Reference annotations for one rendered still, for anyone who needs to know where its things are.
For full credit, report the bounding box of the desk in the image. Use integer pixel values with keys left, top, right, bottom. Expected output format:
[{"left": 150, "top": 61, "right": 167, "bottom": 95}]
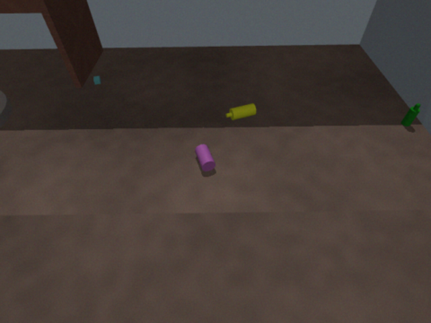
[{"left": 0, "top": 0, "right": 103, "bottom": 88}]

